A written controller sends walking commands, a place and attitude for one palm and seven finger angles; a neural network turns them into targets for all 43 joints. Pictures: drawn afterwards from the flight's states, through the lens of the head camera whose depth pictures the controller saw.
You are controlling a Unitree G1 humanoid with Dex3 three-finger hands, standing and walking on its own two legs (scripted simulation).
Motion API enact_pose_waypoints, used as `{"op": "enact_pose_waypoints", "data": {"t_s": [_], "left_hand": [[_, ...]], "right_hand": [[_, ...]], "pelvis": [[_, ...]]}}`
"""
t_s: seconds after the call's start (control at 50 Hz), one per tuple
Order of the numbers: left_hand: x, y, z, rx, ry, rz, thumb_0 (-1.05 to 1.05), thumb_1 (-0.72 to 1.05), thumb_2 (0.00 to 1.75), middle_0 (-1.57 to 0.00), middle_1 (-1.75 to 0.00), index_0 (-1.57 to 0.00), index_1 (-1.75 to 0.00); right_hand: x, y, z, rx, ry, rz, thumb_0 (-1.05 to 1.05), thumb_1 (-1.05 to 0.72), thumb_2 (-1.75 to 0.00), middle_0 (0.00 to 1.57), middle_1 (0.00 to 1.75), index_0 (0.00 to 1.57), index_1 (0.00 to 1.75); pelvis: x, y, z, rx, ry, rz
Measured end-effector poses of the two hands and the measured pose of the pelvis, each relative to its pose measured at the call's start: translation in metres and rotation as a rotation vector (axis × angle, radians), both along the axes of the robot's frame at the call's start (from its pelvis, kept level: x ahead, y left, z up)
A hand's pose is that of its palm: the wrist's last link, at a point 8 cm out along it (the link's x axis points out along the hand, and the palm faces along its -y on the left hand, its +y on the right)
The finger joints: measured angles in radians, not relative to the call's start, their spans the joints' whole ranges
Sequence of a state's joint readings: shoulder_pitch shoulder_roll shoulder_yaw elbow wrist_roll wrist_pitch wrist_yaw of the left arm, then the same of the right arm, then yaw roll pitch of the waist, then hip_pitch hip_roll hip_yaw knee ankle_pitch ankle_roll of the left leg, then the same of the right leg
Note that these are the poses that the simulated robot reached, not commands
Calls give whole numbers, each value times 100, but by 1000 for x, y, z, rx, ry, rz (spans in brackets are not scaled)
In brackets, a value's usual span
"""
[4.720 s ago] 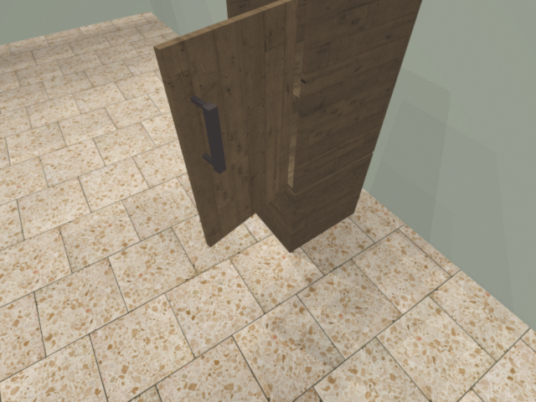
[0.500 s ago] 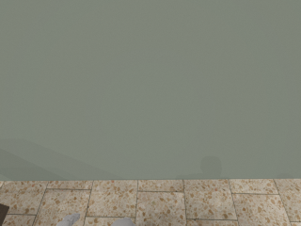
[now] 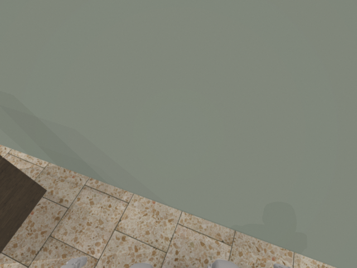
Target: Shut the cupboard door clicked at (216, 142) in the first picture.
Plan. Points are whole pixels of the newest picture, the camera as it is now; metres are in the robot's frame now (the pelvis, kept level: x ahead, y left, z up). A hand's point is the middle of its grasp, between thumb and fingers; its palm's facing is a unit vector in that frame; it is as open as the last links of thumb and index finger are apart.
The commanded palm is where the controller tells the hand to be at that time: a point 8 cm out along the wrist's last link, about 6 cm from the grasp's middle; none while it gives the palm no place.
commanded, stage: turn to face it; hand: left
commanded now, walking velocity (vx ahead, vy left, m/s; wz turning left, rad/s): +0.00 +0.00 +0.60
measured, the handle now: out of the picture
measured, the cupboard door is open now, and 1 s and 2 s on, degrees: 100 100 100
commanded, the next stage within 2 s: none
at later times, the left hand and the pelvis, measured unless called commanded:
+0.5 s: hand out of the picture +0.00 +0.19 -0.18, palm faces +0.35 -0.91 -0.23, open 7.4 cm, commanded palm none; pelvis +0.01 -0.03 +0.00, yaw +19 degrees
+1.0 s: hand out of the picture -0.02 +0.13 -0.16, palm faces +0.59 -0.78 -0.23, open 7.4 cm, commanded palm none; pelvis +0.04 -0.07 +0.01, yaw +37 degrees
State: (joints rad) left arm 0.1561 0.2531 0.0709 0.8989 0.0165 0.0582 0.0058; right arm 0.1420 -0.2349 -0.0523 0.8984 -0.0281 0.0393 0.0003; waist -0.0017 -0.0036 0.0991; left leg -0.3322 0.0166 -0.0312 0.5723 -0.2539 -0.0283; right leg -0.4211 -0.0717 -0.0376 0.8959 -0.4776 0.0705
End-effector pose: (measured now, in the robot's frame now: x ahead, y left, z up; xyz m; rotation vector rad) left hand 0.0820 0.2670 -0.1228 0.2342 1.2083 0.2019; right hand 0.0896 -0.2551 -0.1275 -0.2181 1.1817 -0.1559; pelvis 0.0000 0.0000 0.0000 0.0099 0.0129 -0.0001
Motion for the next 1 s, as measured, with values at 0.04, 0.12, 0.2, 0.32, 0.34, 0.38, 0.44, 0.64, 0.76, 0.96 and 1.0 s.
{"op": "enact_pose_waypoints", "data": {"t_s": [0.04,0.12,0.2,0.32,0.34,0.38,0.44,0.64,0.76,0.96,1.0], "left_hand": [[1,-7,5,17,-35,14,1,91,90,-19,-30,-20,-30],[-11,-23,12,46,-62,53,0,91,90,-19,-30,-20,-30],[-32,-40,18,27,-27,109,0,91,90,-20,-30,-20,-30],[-64,-56,7,-36,17,194,0,91,90,-20,-30,-20,-30],[-71,-57,4,-46,22,213,0,91,90,-20,-30,-20,-30],[-84,-55,-6,-65,32,254,0,91,90,-20,-30,-20,-30],[-102,-46,-24,-82,53,316,0,91,90,-20,-30,-20,-30],[-100,-36,-2,-29,-3,416,1,91,90,-19,-30,-20,-30],[-93,-53,7,44,-66,449,1,91,90,-19,-30,-20,-30],[-127,-99,6,-33,-11,584,0,91,90,-20,-30,-20,-30],[-138,-103,-1,-57,-5,619,0,91,90,-20,-30,-20,-30]], "right_hand": [[4,-7,-8,20,12,15,0,-90,-90,21,30,21,30],[17,-22,-16,44,31,41,1,-90,-90,21,30,21,29],[34,-27,-4,49,36,82,1,-90,-90,20,30,20,29],[68,-15,10,37,17,180,1,-91,-90,20,30,20,29],[74,-11,11,31,10,202,1,-91,-90,20,30,20,29],[87,-1,12,17,-9,248,1,-91,-90,20,30,20,29],[102,12,9,-7,-52,307,1,-91,-90,20,30,20,29],[100,9,13,-26,23,403,0,-90,-90,21,30,21,30],[114,-13,-10,3,64,424,1,-90,-90,21,30,21,30],[157,10,8,0,73,556,1,-91,-90,20,30,20,29],[168,25,10,-6,54,603,1,-91,-90,20,30,20,29]], "pelvis": [[1,-11,-2,2,1,26],[3,-28,-4,16,-7,87],[8,-36,8,37,-7,137],[11,-39,13,44,0,213],[11,-38,11,40,0,227],[11,-34,7,28,-2,257],[9,-28,-6,9,-1,304],[13,-45,7,-21,3,416],[26,-69,-3,-3,13,487],[37,-72,11,29,8,626],[36,-68,9,26,6,653]]}}
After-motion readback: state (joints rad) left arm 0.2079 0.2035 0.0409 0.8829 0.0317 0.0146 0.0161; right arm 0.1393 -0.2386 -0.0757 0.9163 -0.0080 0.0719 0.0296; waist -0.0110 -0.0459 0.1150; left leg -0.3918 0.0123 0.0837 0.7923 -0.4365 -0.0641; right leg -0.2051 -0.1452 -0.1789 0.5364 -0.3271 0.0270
